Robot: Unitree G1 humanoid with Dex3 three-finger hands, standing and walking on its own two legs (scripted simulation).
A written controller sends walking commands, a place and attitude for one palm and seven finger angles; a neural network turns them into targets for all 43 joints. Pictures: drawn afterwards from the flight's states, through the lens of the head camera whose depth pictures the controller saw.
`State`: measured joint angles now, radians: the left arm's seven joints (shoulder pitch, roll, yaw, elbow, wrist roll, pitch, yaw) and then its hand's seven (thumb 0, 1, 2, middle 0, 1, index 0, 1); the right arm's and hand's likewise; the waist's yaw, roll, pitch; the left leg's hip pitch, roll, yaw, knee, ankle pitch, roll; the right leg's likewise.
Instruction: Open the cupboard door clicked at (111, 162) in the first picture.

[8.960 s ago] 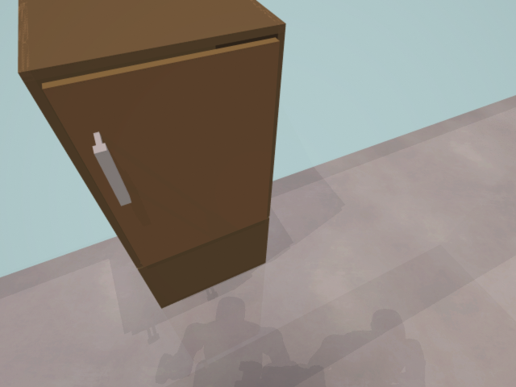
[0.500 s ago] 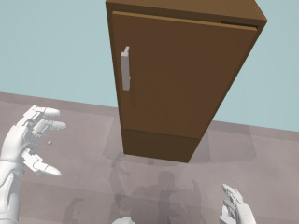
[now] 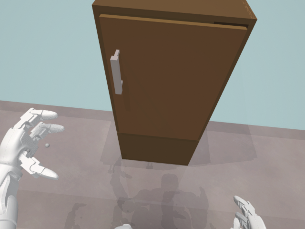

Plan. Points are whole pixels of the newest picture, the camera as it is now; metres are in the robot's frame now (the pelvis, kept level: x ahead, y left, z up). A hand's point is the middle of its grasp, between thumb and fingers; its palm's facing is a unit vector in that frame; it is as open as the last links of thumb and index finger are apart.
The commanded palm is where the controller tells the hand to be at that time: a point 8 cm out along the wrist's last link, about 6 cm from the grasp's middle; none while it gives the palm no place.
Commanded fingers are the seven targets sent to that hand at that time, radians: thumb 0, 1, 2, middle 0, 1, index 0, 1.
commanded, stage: raise the hand with hooked fingers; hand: left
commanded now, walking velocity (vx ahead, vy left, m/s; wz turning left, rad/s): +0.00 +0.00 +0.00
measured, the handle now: (118, 72) +0.58 +0.16 +0.07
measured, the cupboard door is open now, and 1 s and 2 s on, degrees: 0 0 0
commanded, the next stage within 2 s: move the hooked fingers beside the handle in 0.08 s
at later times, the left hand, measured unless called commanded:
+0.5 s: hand (61, 129) +0.33 +0.25 +0.08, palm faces -0.06 -1.00 -0.02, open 14.0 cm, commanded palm +0.31 +0.30 +0.08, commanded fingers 0.00 -0.50 0.30 -0.30 -1.20 -0.30 -1.20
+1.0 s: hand (75, 106) +0.41 +0.25 +0.07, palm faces -0.04 -1.00 -0.01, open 14.0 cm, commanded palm +0.40 +0.29 +0.07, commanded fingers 0.00 -0.50 0.30 -0.30 -1.20 -0.30 -1.20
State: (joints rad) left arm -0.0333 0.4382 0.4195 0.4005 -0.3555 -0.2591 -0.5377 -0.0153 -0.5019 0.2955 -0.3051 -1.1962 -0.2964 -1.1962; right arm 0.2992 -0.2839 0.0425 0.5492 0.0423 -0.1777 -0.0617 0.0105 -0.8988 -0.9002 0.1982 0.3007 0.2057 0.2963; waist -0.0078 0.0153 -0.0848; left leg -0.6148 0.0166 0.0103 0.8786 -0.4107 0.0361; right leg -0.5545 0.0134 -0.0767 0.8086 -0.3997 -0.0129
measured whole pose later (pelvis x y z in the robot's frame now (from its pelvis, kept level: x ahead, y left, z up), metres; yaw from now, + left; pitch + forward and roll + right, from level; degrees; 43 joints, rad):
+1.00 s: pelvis +0.00 +0.00 -0.01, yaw -1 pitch +14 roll -2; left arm -0.53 0.51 0.41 0.89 -0.23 -0.32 -0.47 -0.02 -0.50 0.30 -0.31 -1.20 -0.30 -1.20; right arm 0.34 -0.28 0.04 0.60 0.04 -0.06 -0.06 0.01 -0.90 -0.90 0.20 0.30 0.21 0.30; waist -0.07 0.00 -0.09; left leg -0.73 0.02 0.02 0.92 -0.42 0.04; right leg -0.68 0.02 -0.06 0.85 -0.41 -0.01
